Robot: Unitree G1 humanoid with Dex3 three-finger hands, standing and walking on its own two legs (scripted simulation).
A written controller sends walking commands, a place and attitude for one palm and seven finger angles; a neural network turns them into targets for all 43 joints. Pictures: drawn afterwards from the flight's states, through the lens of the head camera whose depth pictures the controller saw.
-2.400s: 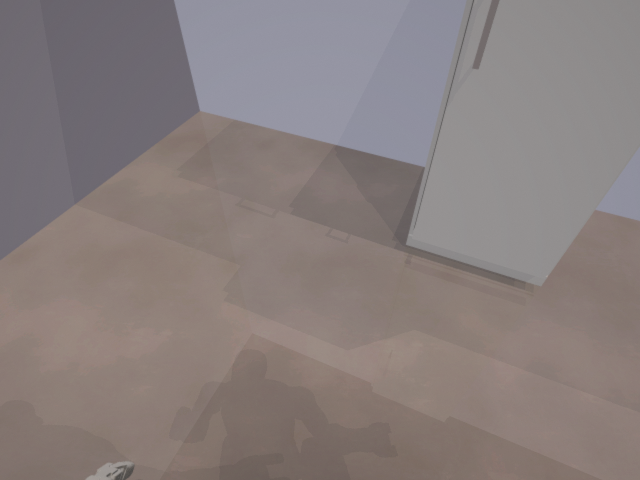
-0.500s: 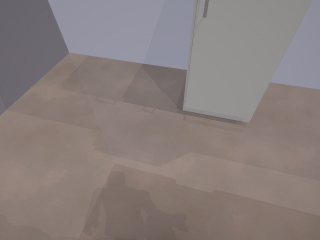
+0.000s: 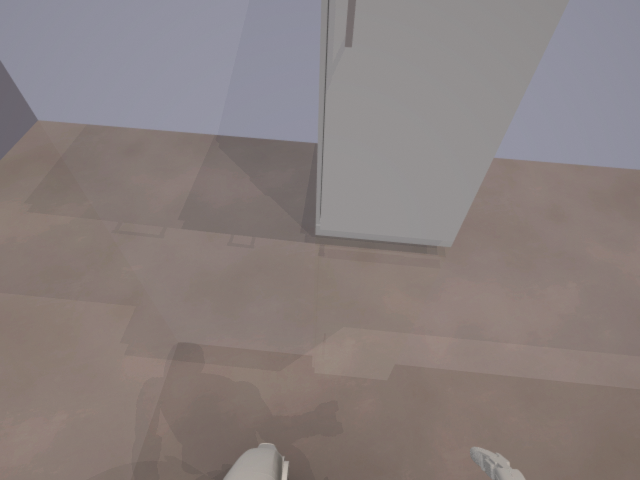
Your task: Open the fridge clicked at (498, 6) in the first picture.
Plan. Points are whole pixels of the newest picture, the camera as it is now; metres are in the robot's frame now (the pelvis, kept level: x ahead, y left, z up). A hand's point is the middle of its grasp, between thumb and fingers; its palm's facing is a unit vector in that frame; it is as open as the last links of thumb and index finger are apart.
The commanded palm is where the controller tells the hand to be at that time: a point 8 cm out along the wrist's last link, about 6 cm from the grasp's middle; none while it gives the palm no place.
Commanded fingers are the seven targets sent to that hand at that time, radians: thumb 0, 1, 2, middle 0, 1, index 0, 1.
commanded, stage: walk to a spot facing it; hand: left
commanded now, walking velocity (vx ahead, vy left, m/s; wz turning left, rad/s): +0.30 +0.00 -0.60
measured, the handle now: out of the picture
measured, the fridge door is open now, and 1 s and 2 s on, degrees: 0 0 0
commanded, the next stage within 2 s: none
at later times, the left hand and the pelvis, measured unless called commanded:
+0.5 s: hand (229, 343) +0.33 +0.20 -0.16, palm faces -0.31 -0.93 -0.18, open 7.4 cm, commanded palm none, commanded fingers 0.00 0.90 0.90 -0.20 -0.30 -0.20 -0.30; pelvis +0.16 +0.06 +0.00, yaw -19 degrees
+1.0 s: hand (257, 300) +0.42 +0.18 -0.17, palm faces -0.52 -0.82 -0.24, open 7.4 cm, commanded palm none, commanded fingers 0.00 0.90 0.90 -0.20 -0.30 -0.20 -0.30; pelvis +0.25 +0.05 +0.00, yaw -37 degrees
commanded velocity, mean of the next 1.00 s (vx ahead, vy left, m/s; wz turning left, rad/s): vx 0.02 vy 0.00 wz -0.60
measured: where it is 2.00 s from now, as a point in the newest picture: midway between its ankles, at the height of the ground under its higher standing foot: (309, 459)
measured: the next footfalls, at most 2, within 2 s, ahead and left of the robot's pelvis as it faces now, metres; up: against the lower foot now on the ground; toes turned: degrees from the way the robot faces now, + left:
left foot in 0.04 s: +0.15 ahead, +0.13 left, +0.00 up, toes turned +3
right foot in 0.64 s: +0.23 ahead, -0.09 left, +0.00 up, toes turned -31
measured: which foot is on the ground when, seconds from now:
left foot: up 0.00-0.02, down 0.04-0.66, up 0.68-1.00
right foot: down 0.00-0.04, up 0.06-0.62, down 0.64-1.00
